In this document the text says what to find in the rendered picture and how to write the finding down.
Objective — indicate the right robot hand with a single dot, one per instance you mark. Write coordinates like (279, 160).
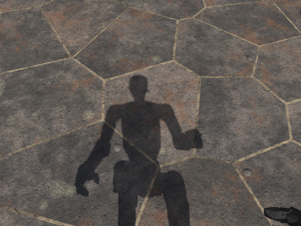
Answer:
(291, 215)

